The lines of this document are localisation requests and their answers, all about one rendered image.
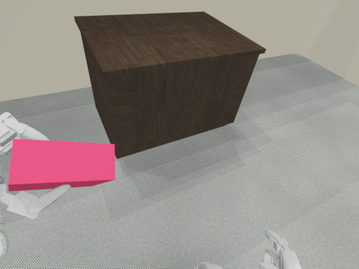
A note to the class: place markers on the sponge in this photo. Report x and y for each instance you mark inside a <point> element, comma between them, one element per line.
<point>40,164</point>

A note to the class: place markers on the robot right hand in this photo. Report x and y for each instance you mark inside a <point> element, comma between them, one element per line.
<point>287,258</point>

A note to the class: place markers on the robot left hand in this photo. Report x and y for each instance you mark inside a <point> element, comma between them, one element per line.
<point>24,203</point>

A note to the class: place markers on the table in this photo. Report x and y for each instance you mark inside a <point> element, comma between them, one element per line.
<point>161,77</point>

